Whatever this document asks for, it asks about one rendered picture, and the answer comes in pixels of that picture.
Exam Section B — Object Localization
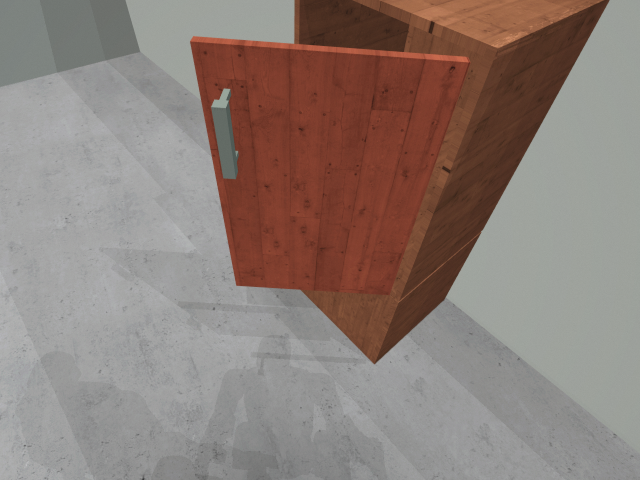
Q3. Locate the cupboard door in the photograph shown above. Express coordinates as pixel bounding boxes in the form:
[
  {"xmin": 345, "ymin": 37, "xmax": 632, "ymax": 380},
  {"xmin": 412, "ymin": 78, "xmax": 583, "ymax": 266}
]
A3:
[{"xmin": 190, "ymin": 36, "xmax": 471, "ymax": 295}]

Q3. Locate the handle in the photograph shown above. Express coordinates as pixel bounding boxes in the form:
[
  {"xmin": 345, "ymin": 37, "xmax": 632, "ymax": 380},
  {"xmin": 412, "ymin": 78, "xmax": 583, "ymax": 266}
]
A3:
[{"xmin": 211, "ymin": 89, "xmax": 239, "ymax": 179}]

